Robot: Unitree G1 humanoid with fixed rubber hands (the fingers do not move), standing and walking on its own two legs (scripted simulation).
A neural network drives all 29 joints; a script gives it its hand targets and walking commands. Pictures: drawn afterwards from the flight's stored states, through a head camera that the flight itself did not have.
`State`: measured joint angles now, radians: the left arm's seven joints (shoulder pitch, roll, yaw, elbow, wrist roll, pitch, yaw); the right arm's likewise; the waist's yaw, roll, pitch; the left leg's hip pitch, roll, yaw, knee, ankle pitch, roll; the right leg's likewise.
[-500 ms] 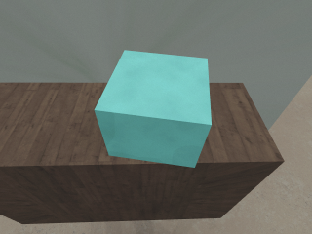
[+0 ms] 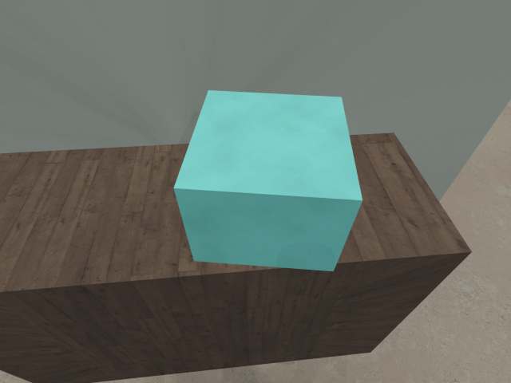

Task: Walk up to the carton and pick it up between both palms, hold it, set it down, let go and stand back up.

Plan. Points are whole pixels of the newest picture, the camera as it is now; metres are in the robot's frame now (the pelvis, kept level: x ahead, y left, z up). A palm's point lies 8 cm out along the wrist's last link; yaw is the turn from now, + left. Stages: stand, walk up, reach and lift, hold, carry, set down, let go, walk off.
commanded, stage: stand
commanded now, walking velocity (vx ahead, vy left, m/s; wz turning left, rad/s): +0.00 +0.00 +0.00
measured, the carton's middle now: (268, 177) +0.48 +0.00 +0.04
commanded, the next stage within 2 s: none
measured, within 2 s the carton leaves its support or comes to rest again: neither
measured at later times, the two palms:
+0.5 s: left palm out of the picture -0.04 +0.26 -0.16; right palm out of the picture -0.04 -0.14 -0.15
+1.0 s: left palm out of the picture -0.03 +0.25 -0.15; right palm out of the picture +0.02 -0.11 -0.15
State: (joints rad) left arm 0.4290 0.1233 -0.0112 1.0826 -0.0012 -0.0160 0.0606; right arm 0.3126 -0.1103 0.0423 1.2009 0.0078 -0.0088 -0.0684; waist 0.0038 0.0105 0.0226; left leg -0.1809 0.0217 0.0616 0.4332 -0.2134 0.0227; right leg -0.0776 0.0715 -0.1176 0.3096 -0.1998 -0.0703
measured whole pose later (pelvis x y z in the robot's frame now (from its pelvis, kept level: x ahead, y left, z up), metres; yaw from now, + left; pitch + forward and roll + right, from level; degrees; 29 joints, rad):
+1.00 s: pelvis +0.05 +0.07 -0.01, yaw +2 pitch +0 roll +0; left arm 0.38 0.05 0.00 1.22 0.01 -0.01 0.06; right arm 0.35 -0.06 -0.02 1.15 0.00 -0.04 -0.04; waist -0.01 -0.01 0.01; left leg -0.12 -0.14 0.07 0.35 -0.25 0.14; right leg -0.09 -0.09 -0.10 0.43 -0.33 0.05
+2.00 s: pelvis +0.07 +0.05 -0.01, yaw +3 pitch -1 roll +1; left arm 0.35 0.05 -0.01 1.20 0.01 0.01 0.06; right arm 0.34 -0.08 -0.01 1.15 0.00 -0.03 -0.05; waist -0.01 0.00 0.05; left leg -0.06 -0.12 0.03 0.38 -0.29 0.11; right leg -0.01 -0.07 -0.13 0.41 -0.37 0.03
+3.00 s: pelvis +0.11 +0.03 -0.01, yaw +4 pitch +0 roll +1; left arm 0.35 0.08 -0.01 1.17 0.01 0.00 0.06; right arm 0.30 -0.10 -0.01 1.17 0.00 -0.03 -0.05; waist 0.00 -0.01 0.06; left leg -0.05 -0.10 0.02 0.42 -0.36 0.08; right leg 0.03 -0.05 -0.16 0.40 -0.42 0.01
